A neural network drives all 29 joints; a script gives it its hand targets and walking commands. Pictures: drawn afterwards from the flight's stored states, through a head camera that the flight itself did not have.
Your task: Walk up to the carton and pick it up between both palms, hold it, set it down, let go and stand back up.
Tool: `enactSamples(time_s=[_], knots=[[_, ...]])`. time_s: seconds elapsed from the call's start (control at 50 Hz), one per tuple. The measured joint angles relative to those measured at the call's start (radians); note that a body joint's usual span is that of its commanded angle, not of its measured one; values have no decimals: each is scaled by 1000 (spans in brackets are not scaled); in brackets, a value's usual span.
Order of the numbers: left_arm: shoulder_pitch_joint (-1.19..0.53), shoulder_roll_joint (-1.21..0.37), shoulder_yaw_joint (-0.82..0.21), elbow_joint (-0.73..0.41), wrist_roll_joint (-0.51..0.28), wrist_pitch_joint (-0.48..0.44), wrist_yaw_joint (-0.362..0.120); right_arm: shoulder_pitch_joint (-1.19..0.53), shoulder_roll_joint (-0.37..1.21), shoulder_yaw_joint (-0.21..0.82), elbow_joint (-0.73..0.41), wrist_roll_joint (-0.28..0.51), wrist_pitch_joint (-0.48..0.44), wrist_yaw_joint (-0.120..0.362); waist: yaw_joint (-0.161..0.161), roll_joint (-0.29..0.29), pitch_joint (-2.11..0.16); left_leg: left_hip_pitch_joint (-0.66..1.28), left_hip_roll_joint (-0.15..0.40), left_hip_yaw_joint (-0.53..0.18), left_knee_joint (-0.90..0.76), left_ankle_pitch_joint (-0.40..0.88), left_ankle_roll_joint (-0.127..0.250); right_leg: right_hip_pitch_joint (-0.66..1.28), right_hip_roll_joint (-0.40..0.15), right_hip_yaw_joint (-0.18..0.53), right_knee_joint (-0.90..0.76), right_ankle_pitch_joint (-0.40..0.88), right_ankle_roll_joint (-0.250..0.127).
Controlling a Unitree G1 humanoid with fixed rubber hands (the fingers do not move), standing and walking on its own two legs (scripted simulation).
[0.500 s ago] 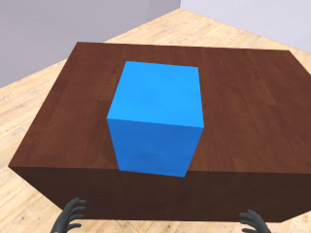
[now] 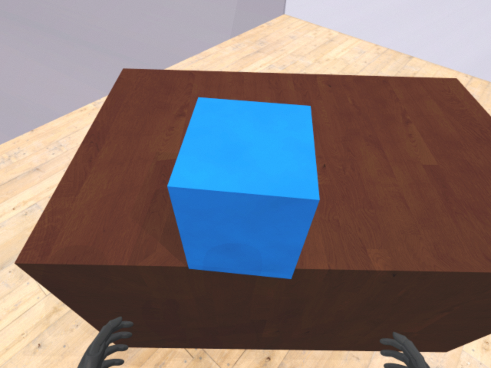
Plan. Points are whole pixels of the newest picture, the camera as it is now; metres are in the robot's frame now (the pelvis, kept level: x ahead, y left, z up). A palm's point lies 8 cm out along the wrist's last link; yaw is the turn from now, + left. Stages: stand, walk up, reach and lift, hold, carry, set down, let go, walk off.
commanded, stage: stand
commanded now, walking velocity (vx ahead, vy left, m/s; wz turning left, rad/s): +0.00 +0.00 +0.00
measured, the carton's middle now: (246, 191) +0.41 +0.00 +0.05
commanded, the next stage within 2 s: none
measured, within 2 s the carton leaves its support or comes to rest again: neither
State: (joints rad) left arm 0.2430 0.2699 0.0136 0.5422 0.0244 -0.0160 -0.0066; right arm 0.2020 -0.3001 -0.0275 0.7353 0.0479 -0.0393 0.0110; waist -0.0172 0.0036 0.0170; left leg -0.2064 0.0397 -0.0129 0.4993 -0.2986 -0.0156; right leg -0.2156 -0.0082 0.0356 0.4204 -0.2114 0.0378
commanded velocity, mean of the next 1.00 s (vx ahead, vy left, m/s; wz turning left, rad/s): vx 0.00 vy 0.00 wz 0.00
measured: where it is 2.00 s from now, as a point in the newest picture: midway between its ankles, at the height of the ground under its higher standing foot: outside the picture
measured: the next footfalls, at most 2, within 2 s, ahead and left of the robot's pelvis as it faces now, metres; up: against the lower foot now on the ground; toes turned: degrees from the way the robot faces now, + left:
none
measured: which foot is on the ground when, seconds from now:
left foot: down 0.00-1.00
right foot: down 0.00-1.00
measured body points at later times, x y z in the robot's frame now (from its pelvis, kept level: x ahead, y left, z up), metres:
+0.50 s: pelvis -0.01 +0.00 +0.00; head -0.01 +0.00 +0.45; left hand +0.14 +0.25 -0.09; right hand +0.11 -0.28 -0.10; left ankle -0.02 +0.13 -0.74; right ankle +0.01 -0.15 -0.74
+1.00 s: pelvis -0.03 +0.00 +0.00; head -0.04 +0.00 +0.45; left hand +0.11 +0.25 -0.09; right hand +0.08 -0.29 -0.10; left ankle -0.02 +0.13 -0.74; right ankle +0.01 -0.15 -0.74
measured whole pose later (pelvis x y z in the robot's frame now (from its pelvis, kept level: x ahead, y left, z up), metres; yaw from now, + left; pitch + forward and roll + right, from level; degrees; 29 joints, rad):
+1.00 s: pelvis -0.03 +0.00 +0.00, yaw +0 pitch -2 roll -1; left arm 0.27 0.28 0.01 0.63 0.02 -0.02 -0.01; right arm 0.21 -0.32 -0.03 0.82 0.05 -0.04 0.01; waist -0.02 0.01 0.02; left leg -0.21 0.04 -0.01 0.50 -0.25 -0.02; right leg -0.22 -0.01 0.04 0.42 -0.17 0.04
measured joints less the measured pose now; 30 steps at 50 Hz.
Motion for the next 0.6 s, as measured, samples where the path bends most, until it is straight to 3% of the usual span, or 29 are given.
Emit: enactSamples(time_s=[0.6], knots=[[11,5,0,37,0,-3,0,5,-14,0,32,0,1,0,0,3,0,1,0,0,0,26,-3,0,0,0,2,26,0]])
